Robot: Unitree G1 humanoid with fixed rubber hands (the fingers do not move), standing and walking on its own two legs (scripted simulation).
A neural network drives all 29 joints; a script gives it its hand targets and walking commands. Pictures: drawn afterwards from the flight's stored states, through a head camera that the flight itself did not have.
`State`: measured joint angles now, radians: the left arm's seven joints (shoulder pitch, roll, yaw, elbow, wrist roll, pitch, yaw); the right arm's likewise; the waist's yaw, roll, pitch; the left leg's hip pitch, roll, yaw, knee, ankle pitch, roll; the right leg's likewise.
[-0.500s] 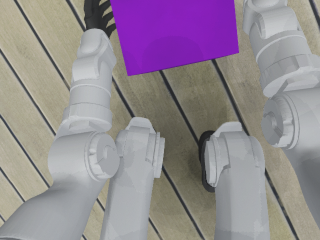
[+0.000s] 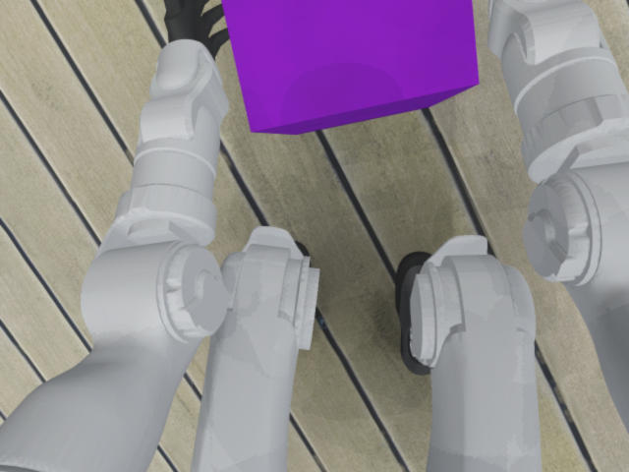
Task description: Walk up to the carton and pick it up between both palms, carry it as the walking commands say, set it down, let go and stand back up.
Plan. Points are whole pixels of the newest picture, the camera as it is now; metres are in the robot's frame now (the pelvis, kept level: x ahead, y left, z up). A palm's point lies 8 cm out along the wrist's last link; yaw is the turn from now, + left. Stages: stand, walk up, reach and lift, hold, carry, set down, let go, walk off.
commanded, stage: set down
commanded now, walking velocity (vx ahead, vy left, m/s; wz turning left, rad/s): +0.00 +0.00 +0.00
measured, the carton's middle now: (345, 20) +0.54 +0.01 -0.25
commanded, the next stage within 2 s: let go in 1.80 s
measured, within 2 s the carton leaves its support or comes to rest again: neither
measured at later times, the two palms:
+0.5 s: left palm (169, 45) +0.51 +0.18 -0.16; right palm out of the picture +0.57 -0.16 -0.17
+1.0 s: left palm out of the picture +0.51 +0.20 -0.03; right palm out of the picture +0.57 -0.18 -0.03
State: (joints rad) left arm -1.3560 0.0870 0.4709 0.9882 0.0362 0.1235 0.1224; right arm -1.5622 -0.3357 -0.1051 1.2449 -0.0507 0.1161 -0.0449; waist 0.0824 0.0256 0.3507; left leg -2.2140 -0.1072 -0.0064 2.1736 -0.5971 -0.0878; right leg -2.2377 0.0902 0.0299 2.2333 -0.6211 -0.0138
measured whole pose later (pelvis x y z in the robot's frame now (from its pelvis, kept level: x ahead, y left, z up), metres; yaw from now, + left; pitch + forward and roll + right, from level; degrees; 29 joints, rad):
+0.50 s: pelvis +0.00 +0.01 +0.00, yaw +0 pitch +37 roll +4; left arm -1.35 0.17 0.32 1.02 -0.12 0.05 0.16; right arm -1.55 -0.45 0.03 1.23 0.13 0.07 -0.03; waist 0.09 0.01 0.35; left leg -2.24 -0.07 0.02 2.15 -0.57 -0.05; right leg -2.26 0.07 0.03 2.21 -0.60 -0.01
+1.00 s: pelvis +0.01 +0.01 +0.08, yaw -1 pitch +43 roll +3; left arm -1.15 0.14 0.34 0.76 -0.08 0.19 0.17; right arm -1.37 -0.46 -0.09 1.04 0.07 0.19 0.03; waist 0.10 -0.01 0.10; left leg -2.09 -0.07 0.00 1.89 -0.55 -0.04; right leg -2.10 0.06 0.04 1.94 -0.58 -0.01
